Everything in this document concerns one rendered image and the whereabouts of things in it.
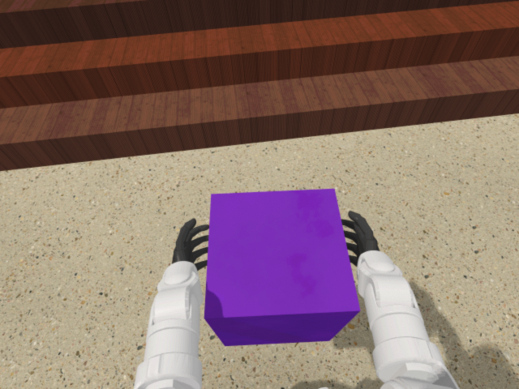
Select carton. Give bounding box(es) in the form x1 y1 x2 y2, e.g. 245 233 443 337
204 189 361 346

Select robot left forearm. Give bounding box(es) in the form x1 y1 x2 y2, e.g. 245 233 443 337
133 261 204 389

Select left robot hand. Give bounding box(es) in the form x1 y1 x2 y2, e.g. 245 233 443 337
172 218 209 271

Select robot right forearm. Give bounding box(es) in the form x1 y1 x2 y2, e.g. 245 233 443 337
357 250 460 389

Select right robot hand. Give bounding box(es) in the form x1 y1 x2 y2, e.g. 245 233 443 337
341 211 380 267

